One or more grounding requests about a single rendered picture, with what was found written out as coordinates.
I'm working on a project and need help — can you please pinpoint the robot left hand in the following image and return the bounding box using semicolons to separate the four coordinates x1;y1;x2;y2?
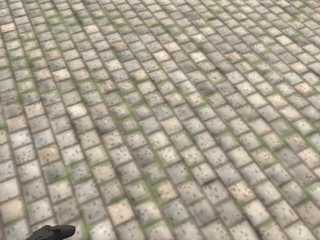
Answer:
26;225;76;240

